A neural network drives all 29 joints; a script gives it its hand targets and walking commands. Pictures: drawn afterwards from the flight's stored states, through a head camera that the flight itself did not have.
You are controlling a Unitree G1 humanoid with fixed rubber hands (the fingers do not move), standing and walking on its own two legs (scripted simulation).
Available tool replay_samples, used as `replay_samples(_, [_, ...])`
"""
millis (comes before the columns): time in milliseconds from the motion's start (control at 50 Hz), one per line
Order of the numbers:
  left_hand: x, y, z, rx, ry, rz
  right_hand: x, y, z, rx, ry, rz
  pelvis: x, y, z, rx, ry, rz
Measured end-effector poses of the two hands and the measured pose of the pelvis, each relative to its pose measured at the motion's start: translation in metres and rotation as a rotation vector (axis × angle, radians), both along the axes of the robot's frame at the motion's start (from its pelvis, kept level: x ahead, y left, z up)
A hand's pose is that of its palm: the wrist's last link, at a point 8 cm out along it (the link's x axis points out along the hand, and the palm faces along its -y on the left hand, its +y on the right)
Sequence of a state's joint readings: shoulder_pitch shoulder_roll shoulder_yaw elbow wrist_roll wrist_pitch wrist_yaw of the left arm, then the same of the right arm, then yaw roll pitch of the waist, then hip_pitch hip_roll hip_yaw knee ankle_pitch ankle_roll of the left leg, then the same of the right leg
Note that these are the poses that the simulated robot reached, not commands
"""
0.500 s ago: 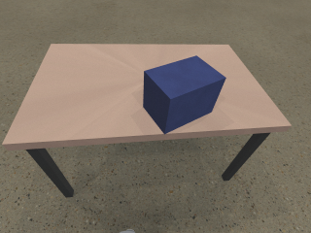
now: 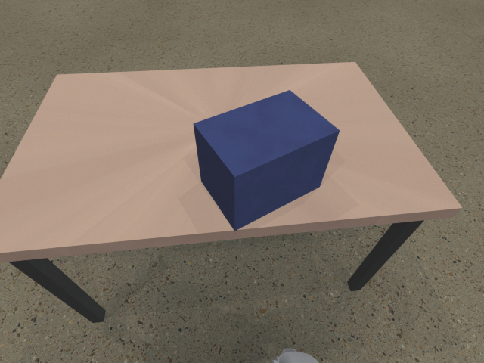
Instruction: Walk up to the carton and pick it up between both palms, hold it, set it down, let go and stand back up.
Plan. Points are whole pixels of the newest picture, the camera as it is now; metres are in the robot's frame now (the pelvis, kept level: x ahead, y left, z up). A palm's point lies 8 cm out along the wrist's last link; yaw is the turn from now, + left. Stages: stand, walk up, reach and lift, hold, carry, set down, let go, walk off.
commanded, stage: walk up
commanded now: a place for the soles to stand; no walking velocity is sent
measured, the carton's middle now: (263, 158) +0.54 -0.03 -0.01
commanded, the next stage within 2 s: none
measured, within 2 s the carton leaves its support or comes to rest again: neither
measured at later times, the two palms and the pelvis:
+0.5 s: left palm out of the picture +0.08 +0.29 -0.10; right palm out of the picture +0.07 -0.31 -0.09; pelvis +0.00 +0.00 +0.00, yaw +2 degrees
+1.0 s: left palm out of the picture +0.08 +0.30 -0.11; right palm out of the picture +0.07 -0.29 -0.08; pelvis +0.00 +0.01 +0.00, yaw +2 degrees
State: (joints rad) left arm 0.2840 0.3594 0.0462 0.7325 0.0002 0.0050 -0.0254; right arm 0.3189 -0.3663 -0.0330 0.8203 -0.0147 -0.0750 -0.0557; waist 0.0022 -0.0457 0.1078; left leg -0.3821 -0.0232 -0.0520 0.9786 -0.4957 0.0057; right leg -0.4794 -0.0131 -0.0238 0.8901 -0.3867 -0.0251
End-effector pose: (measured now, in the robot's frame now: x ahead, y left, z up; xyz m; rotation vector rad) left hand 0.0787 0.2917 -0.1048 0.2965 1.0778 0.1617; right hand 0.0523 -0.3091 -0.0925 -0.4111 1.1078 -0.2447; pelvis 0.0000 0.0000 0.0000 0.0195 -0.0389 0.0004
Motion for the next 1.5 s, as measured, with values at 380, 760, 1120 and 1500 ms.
replay_samples(380, [-0.001, 0.001, 0.003, 0.004, -0.017, 0.03, 0.011, 0.004, 0.003, 0.015, 0.009, 0.03, 0.003, -0.001, 0.003, -0.018, -0.006, 0.032])
replay_samples(760, [-0.005, 0.007, -0.001, -0.013, -0.038, 0.031, 0.013, 0.012, 0.007, 0.017, -0.002, 0.038, -0.004, 0.006, 0.003, -0.027, -0.021, 0.035])
replay_samples(1120, [-0.002, 0.008, 0.0, -0.012, -0.04, 0.032, 0.02, 0.013, 0.007, 0.018, -0.014, 0.045, -0.002, 0.007, 0.003, -0.028, -0.019, 0.036])
replay_samples(1500, [0.001, 0.013, -0.001, -0.015, -0.039, 0.035, 0.024, 0.019, 0.008, 0.018, -0.011, 0.05, 0.001, 0.012, 0.003, -0.031, -0.015, 0.04])
